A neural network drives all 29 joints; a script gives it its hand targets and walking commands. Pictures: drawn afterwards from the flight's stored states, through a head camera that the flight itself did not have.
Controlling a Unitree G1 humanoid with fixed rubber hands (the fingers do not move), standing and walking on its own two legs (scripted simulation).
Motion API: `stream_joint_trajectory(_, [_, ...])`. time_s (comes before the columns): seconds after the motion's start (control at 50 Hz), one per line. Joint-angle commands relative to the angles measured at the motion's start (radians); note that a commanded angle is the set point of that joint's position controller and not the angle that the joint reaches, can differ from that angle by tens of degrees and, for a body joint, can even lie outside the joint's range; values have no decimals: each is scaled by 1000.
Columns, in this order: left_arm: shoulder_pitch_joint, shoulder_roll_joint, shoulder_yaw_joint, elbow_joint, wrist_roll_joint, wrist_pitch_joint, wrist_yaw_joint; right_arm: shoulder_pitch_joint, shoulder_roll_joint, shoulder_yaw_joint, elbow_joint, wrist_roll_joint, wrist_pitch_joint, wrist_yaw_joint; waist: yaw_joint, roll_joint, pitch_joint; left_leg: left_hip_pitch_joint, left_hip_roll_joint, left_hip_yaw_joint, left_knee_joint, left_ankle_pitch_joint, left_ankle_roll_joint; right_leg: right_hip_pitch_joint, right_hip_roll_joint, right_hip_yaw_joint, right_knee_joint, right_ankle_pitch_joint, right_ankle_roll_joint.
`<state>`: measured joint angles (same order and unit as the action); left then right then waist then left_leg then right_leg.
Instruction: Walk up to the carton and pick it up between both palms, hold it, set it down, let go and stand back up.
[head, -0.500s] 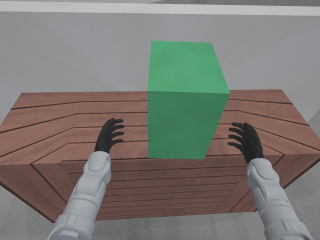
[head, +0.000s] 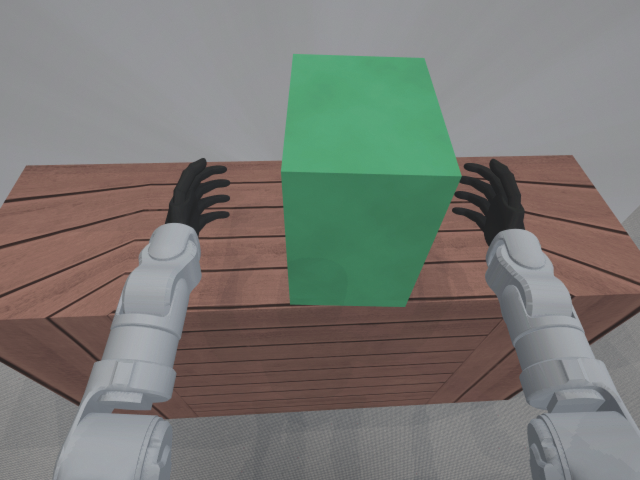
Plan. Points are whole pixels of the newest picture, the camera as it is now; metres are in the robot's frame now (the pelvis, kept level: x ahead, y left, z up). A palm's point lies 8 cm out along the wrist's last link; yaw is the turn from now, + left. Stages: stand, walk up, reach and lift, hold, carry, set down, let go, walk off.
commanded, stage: reach and lift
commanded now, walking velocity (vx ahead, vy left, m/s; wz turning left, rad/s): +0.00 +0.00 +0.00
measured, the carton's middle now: (352, 189) +0.51 -0.05 +0.04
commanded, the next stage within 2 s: none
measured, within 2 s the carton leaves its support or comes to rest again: neither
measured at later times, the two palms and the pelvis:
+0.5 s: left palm (189, 152) +0.44 +0.16 +0.17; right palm (535, 165) +0.42 -0.24 +0.18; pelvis +0.00 +0.01 +0.00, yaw +0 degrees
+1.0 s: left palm (190, 96) +0.49 +0.16 +0.22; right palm (531, 107) +0.47 -0.23 +0.22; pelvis +0.00 +0.00 +0.00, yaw +1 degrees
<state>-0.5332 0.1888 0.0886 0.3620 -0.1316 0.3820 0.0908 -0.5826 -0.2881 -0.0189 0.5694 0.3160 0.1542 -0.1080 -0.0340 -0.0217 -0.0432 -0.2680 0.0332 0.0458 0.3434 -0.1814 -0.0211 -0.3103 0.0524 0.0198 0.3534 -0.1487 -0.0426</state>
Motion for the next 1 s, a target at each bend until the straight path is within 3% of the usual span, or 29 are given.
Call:
stream_joint_trajectory(0.0, [-475, 140, 29, -217, -2, 23, -12, -448, -214, -69, -171, 23, -5, -4, -33, -9, -585, 176, -49, -28, 10, 260, 14, 315, -9, 22, 33, 625, 117])
stream_joint_trajectory(0.08, [-550, 156, 22, -240, -16, 47, 3, -517, -243, -77, -187, 49, 17, 11, -29, 28, -636, 203, -44, -32, 23, 299, 0, 276, -2, 12, 28, 619, 112])
stream_joint_trajectory(0.18, [-627, 186, 33, -195, -24, 80, 7, -589, -283, -69, -143, 74, 48, 30, -29, 26, -671, 189, -42, -41, 31, 319, -4, 283, -1, 7, 40, 673, 119])
stream_joint_trajectory(0.4, [-835, 223, 27, 11, -45, 90, 20, -791, -330, -59, 20, 86, 87, 65, -22, -1, -700, 162, -34, -48, 34, 278, 4, 230, -3, -1, 30, 623, 113])
stream_joint_trajectory(0.54, [-973, 231, -15, 126, -75, 73, 45, -908, -350, -57, 127, 90, 98, 81, -26, 14, -754, 172, -25, -55, 45, 262, -4, 152, 1, -16, 16, 544, 99])
stream_joint_trajectory(0.6, [-1054, 256, -19, 180, -89, 59, 52, -988, -352, -58, 149, 75, 103, 78, -21, -2, -780, 132, -25, -52, 35, 211, 8, 161, -7, -9, 18, 513, 101])
stream_joint_trajectory(0.66, [-1116, 263, -28, 211, -101, 48, 59, -1037, -355, -70, 181, 66, 102, 75, -25, 9, -827, 132, -25, -56, 49, 244, -3, 154, -6, -17, 27, 545, 100])
stream_joint_trajectory(0.78, [-1220, 297, -48, 366, -133, 14, 58, -1134, -333, -55, 266, 55, 115, 65, -25, -22, -827, 35, -27, -56, 23, 172, 14, 193, -22, -6, 34, 534, 102])
stream_joint_trajectory(0.84, [-1279, 302, -67, 421, -140, -10, 62, -1168, -331, -70, 316, 38, 116, 61, -36, 14, -872, 28, -26, -57, 25, 174, 4, 178, -26, -11, 35, 526, 97])
stream_joint_trajectory(0.92, [-1301, 312, -63, 497, -144, -37, 51, -1194, -308, -61, 344, 24, 112, 49, -41, -8, -893, -18, -32, -56, 23, 206, 3, 259, -33, -6, 52, 636, 104])
stream_joint_trajectory(0.98, [-1318, 316, -61, 504, -131, -58, 46, -1199, -305, -66, 347, 18, 99, 37, -45, 23, -935, -18, -35, -55, 19, 240, -10, 294, -34, -8, 64, 693, 106])
